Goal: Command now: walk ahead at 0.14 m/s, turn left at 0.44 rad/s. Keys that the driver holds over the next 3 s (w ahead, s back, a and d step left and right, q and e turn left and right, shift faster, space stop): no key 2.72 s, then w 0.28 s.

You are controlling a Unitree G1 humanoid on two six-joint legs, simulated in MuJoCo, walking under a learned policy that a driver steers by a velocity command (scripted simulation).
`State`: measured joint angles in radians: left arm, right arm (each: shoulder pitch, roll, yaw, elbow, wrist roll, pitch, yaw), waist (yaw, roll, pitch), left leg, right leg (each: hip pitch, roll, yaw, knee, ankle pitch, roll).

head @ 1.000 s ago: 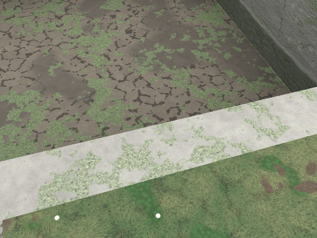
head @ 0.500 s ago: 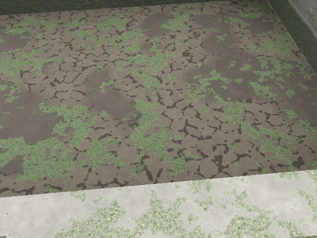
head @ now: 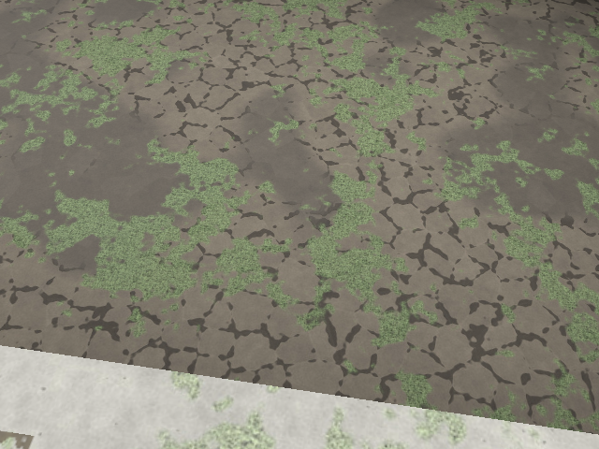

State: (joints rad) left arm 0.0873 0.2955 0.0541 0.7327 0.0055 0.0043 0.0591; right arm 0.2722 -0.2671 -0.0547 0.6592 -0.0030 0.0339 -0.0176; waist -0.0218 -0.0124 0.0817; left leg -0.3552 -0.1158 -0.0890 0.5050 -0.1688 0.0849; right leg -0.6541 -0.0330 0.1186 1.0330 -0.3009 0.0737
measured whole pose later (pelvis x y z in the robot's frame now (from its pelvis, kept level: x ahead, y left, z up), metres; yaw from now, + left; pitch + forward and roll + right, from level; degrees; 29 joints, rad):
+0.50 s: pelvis +0.06 -0.05 +0.00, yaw +4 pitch -1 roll +0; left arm 0.21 0.20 0.03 0.77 0.00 0.01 0.02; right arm 0.32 -0.20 -0.03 0.82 0.00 0.03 -0.02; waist 0.00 -0.01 0.02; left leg -0.21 -0.04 -0.12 0.50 -0.28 -0.01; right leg -0.27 0.01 0.03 0.50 -0.21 0.00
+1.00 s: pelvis +0.10 -0.05 +0.00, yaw +4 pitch -1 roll +0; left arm 0.28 0.19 0.04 0.91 -0.02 0.02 0.04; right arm 0.35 -0.16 -0.04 1.03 0.01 0.04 -0.05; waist 0.00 0.00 0.03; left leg -0.14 -0.04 -0.11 0.46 -0.31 0.00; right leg -0.21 0.01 0.03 0.47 -0.25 0.00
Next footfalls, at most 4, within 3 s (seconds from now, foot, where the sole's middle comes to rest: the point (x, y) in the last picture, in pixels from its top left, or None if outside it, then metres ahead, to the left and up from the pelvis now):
0.16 right None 0.15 -0.16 -0.77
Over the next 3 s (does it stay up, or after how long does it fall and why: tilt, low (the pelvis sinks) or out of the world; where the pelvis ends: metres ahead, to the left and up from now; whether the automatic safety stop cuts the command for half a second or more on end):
stays up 0.14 -0.04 -0.01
